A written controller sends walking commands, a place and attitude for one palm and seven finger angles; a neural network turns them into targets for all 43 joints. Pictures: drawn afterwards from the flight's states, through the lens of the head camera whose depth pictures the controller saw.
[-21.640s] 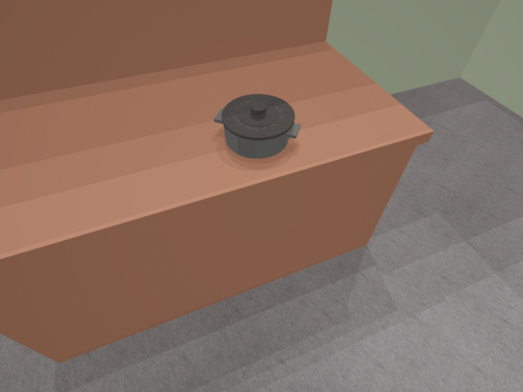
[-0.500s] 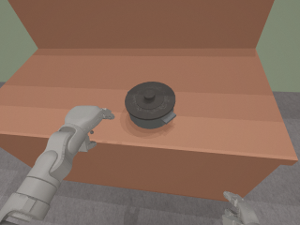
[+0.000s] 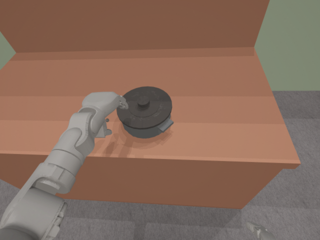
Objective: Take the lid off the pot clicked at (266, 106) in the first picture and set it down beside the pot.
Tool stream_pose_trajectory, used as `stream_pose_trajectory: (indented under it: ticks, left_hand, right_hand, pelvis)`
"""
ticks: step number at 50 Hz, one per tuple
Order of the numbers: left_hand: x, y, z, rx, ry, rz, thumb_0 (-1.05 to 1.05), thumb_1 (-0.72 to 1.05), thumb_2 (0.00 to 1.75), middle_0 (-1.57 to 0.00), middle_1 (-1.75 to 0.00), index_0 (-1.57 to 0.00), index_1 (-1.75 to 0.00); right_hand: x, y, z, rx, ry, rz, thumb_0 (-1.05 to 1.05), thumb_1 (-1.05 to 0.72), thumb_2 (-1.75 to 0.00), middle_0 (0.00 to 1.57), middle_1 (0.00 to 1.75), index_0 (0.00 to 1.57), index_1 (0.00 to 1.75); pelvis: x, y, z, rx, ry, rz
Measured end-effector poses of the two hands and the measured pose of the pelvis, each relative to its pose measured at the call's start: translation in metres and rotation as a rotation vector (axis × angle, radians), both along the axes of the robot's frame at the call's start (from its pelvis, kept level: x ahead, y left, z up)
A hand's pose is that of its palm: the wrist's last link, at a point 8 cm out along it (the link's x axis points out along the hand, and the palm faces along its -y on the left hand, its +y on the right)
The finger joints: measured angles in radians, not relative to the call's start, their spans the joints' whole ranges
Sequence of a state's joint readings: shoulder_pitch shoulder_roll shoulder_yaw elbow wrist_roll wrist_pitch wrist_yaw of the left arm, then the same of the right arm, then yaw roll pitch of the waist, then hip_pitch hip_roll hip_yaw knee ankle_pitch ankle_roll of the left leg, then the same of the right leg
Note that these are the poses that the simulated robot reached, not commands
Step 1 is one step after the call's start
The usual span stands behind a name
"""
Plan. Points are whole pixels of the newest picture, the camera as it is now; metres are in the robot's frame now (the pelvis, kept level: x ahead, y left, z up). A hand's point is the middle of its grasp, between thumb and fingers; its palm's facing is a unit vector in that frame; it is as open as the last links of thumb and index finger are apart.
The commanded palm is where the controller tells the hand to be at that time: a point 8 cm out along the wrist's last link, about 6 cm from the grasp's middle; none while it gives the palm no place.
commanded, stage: move the open hand above the knob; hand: left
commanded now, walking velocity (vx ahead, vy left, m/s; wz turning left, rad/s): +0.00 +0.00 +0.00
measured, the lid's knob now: (143, 101) +0.54 +0.06 +0.00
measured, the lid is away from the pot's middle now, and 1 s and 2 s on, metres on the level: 0.00 0.00 0.00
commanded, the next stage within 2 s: lower the open fingers around the knob in 1.40 s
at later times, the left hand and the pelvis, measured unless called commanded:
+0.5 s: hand (133, 99) +0.48 +0.08 +0.08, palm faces -0.33 +0.00 -0.94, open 10.4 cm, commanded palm +0.49 +0.08 +0.13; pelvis +0.00 +0.01 +0.00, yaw -2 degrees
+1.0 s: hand (137, 94) +0.49 +0.07 +0.08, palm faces -0.35 -0.02 -0.94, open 10.4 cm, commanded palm +0.50 +0.07 +0.13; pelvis +0.00 +0.00 +0.00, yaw -3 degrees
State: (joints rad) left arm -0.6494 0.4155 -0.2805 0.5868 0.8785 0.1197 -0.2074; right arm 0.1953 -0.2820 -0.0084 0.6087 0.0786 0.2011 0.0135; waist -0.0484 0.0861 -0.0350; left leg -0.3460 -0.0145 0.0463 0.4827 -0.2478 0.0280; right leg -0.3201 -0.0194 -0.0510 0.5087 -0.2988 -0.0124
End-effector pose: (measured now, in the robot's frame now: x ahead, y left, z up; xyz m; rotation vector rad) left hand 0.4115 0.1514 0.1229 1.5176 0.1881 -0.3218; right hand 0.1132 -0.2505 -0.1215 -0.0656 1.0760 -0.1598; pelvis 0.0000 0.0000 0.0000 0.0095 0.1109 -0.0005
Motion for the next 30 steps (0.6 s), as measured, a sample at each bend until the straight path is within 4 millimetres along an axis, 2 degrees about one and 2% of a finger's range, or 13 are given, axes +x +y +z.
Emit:
stream_pose_trajectory:
  ticks: [17,30]
  left_hand:
    - [0.045,-0.044,0.004,0.018,0.013,-0.019,0.0,-0.26,1.27,-0.79,-0.08,-0.79,-0.08]
    - [0.076,-0.083,0.013,0.011,0.012,0.003,0.0,-0.26,1.27,-0.79,-0.08,-0.79,-0.08]
  right_hand:
    - [-0.037,0.004,-0.011,-0.006,0.099,-0.069,0.01,-0.91,-0.9,0.2,0.29,0.2,0.3]
    - [-0.091,0.0,-0.014,-0.048,0.188,-0.162,0.01,-0.91,-0.9,0.2,0.29,0.2,0.3]
  pelvis:
    - [0.003,0.006,-0.002,0.0,0.051,-0.014]
    - [0.002,0.008,-0.003,0.0,0.101,-0.038]
